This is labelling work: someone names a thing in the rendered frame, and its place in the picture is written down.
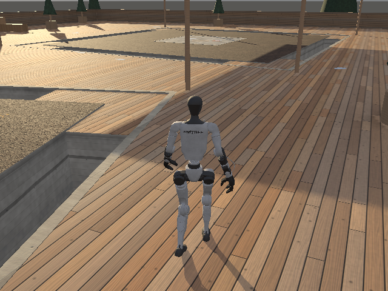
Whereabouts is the right robot forearm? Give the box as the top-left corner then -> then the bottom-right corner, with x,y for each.
218,148 -> 232,178

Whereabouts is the robot right upper arm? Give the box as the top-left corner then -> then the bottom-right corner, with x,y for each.
207,122 -> 223,157

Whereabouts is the right robot hand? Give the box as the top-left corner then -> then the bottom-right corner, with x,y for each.
221,175 -> 235,193

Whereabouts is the left robot forearm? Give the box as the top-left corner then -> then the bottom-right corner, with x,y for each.
164,145 -> 172,162

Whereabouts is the left robot hand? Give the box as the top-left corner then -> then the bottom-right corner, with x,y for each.
164,160 -> 178,170

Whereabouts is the robot left upper arm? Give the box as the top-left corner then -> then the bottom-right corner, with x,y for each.
166,121 -> 182,153

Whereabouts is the robot left shin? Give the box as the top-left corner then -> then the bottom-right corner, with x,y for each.
177,205 -> 188,249

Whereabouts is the robot right thigh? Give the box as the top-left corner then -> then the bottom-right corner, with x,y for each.
201,169 -> 215,206

